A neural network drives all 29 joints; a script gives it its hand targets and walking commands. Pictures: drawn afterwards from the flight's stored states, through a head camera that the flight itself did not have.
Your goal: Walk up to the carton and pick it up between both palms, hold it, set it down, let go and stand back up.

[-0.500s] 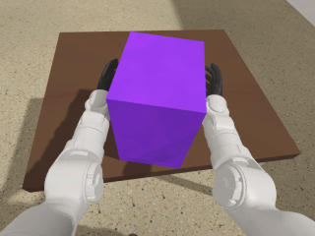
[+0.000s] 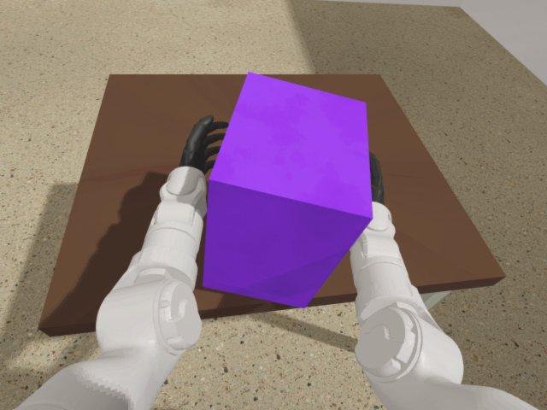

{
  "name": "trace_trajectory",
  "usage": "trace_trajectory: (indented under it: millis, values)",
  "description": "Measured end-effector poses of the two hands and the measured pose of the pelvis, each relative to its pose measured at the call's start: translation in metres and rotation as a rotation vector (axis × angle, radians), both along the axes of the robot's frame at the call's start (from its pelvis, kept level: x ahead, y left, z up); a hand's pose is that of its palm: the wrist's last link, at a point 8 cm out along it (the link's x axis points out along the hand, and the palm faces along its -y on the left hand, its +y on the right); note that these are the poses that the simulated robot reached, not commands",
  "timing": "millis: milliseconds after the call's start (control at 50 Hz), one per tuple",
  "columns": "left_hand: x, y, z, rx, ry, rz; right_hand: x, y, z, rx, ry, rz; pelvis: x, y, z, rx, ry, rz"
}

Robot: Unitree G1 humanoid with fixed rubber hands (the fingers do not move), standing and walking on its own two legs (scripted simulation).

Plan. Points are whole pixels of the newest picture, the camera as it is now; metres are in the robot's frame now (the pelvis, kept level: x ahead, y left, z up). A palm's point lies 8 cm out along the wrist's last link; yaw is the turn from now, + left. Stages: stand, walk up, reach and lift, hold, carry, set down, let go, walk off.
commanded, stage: reach and lift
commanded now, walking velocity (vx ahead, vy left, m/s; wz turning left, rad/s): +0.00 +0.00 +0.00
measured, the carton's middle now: (278, 200) +0.42 +0.01 +0.07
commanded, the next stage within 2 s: none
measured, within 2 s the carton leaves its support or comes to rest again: leaves its support in 0.90 s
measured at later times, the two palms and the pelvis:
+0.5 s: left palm (190, 174) +0.44 +0.15 +0.09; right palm (363, 198) +0.41 -0.12 +0.09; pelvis +0.00 +0.00 +0.00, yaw +0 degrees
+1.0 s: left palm (191, 174) +0.44 +0.15 +0.09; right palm (367, 201) +0.40 -0.12 +0.09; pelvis +0.00 +0.00 +0.00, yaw +0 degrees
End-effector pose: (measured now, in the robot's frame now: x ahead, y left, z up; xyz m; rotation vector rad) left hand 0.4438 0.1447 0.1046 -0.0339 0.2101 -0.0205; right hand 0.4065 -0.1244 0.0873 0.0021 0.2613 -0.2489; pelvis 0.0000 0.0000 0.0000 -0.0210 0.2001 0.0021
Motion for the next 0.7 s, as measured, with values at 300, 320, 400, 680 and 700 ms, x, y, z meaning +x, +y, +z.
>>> trace_trajectory:
  millis: [300, 320, 400, 680, 700]
  values:
    - [0.0, 0.009, -0.016, -0.07, 0.04, 0.021, 0.003, 0.007, 0.002, -0.029, 0.004, 0.01, 0.002, -0.002, 0.001, 0.003, 0.002, 0.0]
    - [0.0, 0.009, -0.017, -0.072, 0.04, 0.021, 0.004, 0.007, 0.002, -0.031, 0.005, 0.01, 0.002, -0.001, 0.001, 0.003, 0.003, 0.0]
    - [0.001, 0.01, -0.018, -0.067, 0.043, 0.02, 0.004, 0.008, 0.002, -0.032, 0.004, 0.012, 0.003, -0.001, 0.001, 0.002, 0.005, 0.0]
    - [0.001, 0.009, -0.018, -0.068, 0.046, 0.019, 0.004, 0.008, 0.002, -0.031, -0.001, 0.01, 0.003, -0.001, 0.001, 0.002, 0.005, 0.0]
    - [0.001, 0.009, -0.018, -0.068, 0.046, 0.018, 0.004, 0.007, 0.002, -0.03, -0.001, 0.01, 0.003, -0.001, 0.001, 0.002, 0.004, 0.0]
